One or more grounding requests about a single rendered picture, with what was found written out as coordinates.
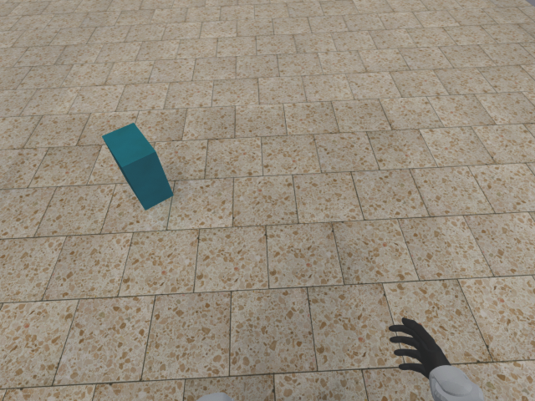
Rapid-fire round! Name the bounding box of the carton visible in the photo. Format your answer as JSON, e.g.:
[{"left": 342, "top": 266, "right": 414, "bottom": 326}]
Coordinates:
[{"left": 102, "top": 123, "right": 173, "bottom": 210}]

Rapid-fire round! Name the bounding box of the right robot forearm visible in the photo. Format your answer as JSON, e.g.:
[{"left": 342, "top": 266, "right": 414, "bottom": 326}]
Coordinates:
[{"left": 429, "top": 365, "right": 484, "bottom": 401}]

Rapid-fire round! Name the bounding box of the robot right hand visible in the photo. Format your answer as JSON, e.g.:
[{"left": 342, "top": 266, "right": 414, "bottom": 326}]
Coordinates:
[{"left": 389, "top": 317, "right": 451, "bottom": 379}]

